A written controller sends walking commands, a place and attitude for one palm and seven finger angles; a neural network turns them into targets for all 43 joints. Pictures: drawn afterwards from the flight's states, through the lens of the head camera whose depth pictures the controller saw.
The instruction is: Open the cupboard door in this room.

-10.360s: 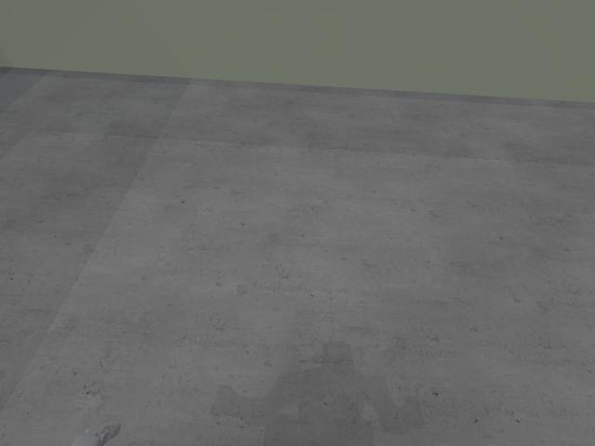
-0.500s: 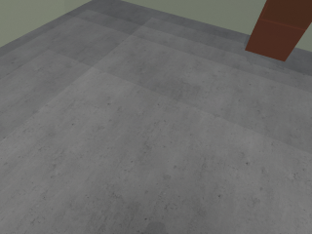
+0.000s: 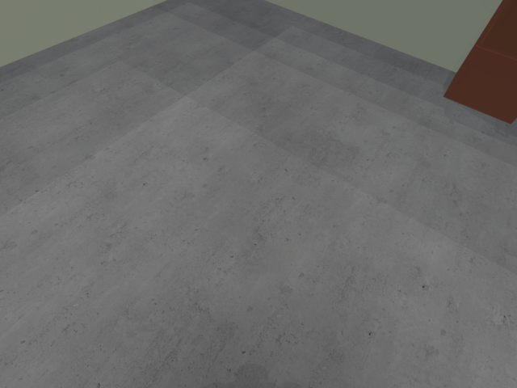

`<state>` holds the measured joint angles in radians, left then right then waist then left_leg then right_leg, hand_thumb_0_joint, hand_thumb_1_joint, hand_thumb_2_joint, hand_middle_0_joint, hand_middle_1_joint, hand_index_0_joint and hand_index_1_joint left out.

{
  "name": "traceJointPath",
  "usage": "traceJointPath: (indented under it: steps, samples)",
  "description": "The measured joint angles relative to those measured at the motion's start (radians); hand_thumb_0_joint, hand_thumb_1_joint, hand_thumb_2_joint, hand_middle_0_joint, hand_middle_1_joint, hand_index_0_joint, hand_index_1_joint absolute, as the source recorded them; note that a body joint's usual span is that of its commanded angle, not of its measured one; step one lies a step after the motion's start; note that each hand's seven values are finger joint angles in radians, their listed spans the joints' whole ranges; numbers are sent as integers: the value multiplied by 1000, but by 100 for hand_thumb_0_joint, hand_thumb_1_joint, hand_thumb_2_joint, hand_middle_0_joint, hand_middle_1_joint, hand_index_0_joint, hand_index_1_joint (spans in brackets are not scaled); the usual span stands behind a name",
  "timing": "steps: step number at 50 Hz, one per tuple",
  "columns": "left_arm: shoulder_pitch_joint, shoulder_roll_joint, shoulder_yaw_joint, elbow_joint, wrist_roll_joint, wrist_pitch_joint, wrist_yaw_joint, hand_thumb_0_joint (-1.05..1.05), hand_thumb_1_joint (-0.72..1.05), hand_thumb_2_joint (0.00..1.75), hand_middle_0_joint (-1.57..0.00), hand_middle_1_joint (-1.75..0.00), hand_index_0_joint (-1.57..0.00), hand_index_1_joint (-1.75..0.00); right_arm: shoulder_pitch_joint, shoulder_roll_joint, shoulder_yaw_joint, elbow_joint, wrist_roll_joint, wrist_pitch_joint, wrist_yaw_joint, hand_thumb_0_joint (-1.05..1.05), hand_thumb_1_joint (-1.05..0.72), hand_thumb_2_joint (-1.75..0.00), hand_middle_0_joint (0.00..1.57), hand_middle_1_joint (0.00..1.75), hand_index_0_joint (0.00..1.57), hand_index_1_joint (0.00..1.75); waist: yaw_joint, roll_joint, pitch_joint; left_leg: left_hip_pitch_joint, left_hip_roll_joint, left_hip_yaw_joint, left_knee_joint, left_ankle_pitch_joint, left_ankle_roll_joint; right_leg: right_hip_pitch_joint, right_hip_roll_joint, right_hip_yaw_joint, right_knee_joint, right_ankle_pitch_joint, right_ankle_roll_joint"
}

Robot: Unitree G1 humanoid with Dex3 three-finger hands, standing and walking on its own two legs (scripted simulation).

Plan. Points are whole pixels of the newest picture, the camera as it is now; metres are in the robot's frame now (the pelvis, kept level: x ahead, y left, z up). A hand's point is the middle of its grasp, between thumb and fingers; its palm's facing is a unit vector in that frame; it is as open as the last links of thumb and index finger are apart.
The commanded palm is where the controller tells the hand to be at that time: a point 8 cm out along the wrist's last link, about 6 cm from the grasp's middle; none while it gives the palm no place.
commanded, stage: stand and wait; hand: left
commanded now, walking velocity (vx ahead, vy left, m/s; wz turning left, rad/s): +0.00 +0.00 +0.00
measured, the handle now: out of the picture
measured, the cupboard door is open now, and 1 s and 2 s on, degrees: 0 0 0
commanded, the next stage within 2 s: turn or walk to find it in 0.16 s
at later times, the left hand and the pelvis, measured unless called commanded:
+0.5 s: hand out of the picture -0.02 +0.15 -0.17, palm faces +0.10 -0.98 -0.19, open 7.3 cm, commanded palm none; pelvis -0.03 -0.03 +0.00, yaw +4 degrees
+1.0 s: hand out of the picture -0.07 +0.18 -0.18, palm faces +0.23 -0.95 -0.22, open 7.4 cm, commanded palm none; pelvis -0.07 -0.02 +0.00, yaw +12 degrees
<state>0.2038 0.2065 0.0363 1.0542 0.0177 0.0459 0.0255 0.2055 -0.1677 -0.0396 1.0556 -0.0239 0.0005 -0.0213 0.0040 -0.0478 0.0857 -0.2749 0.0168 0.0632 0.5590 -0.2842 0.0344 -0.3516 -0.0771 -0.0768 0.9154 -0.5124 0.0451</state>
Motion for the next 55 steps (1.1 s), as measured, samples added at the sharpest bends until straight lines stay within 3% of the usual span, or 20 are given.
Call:
traceJointPath:
  steps: [5, 8, 12, 15, 20, 24, 27, 30, 34, 42, 48, 51, 53, 55]
  samples:
    - [-8, 5, -4, 7, 1, -5, -6, 0, 91, 90, -20, -30, -20, -30, -9, 13, 7, 4, -2, -7, -13, 1, -91, -90, 20, 30, 21, 30, -3, 23, -22, 33, -1, -9, -91, 58, -4, -1, 8, 28, -16, 38, 9]
    - [-14, 2, -10, 9, -1, -10, -5, 0, 91, 90, -20, -30, -20, -30, -10, 7, 5, 11, -2, -8, -11, 1, -92, -90, 20, 30, 21, 30, -7, 32, -32, 41, -7, -12, -106, 71, -12, 47, 6, 34, -150, 58, 10]
    - [-6, -5, -16, 13, 1, -31, -1, 0, 91, 90, -20, -30, -20, -30, -4, 2, 1, 23, 7, 0, -2, 1, -92, -90, 20, 30, 21, 30, -3, 37, -48, 25, -14, -8, -56, 51, -34, 138, 5, 22, -384, 224, 1]
    - [8, -31, -22, 14, 6, -34, -4, 0, 91, 90, -20, -30, -20, -30, 9, -14, -7, 24, 11, 23, 4, 1, -91, -90, 20, 30, 21, 30, -15, 76, -58, -3, -1, -36, 27, -51, -47, 146, 17, -12, -372, 211, -36]
    - [27, -48, -22, 3, 11, -38, -5, 0, 91, 90, -20, -30, -20, -30, 11, -23, -15, 28, 7, 44, 11, 1, -91, -90, 20, 30, 20, 30, 5, 66, -53, -65, 9, -50, 247, -152, -45, 143, 12, -29, -400, 230, -50]
    - [37, -49, -22, 14, 12, -42, -4, 0, 91, 90, -21, -30, -20, -30, 7, -24, -11, 30, 11, 35, 6, 1, -91, -90, 20, 30, 20, 30, 9, 57, -32, -24, 28, -44, 165, -133, -56, 130, 16, -47, -405, 244, -45]
    - [47, -44, -21, 31, 4, -39, -5, 0, 91, 90, -21, -30, -20, -30, 6, -19, -3, 41, 11, 16, 1, 1, -91, -90, 20, 30, 20, 30, 12, 46, -23, 47, 32, -37, -7, -3, -54, 108, 16, -56, -370, 233, -32]
    - [59, -26, -18, 55, -3, -23, -3, 0, 91, 90, -21, -30, -20, -30, 8, 10, 9, 56, 8, 3, -2, 1, -91, -90, 20, 30, 20, 30, 29, -2, -24, 70, 13, -14, -26, -11, -39, 117, -1, -35, -378, 237, -16]
    - [65, -12, -19, 76, -1, -10, -7, 0, 91, 90, -20, -30, -20, -30, 13, 29, 14, 58, 6, 4, -12, 1, -92, -90, 20, 30, 20, 30, 26, -16, -38, 81, -4, -12, -60, 2, -31, 129, -12, -24, -381, 230, -7]
    - [51, -20, -7, 42, 6, -25, -7, 0, 91, 90, -20, -30, -20, -30, -3, -9, -2, 21, 9, 21, -2, 1, -93, -90, 20, 30, 21, 30, 13, 58, -27, 12, -4, -58, -17, 17, -39, 107, -8, -62, -378, 236, -24]
    - [26, -12, 11, -10, 19, -27, -4, 0, 91, 90, -20, -30, -20, -30, -16, -31, -23, -10, 8, 48, 16, 1, -92, -90, 20, 30, 20, 30, 14, 47, -11, -108, 5, -26, 313, -191, -50, 94, -44, -114, -353, 231, -28]
    - [7, -3, 13, -30, 22, -25, -6, 0, 91, 90, -21, -30, -20, -30, -24, -36, -23, -28, 10, 45, 22, 1, -91, -90, 20, 30, 20, 30, 9, 25, -1, -86, 19, 3, 251, -170, -61, 88, -71, -142, -333, 228, -13]
    - [2, 4, 13, -42, 17, -22, -9, 0, 91, 90, -21, -30, -20, -30, -23, -42, -20, -44, 10, 35, 25, 1, -91, -90, 20, 30, 20, 30, 4, 16, -4, -37, 26, 13, 113, -69, -63, 68, -90, -158, -286, 208, 3]
    - [-10, 18, 17, -50, 8, -6, -10, 0, 91, 90, -21, -30, -20, -30, -28, -34, -20, -54, 3, 22, 25, 1, -91, -90, 20, 30, 20, 30, 3, -13, 0, -45, 1, 18, 108, -41, -21, 19, -104, -114, -177, 116, 14]
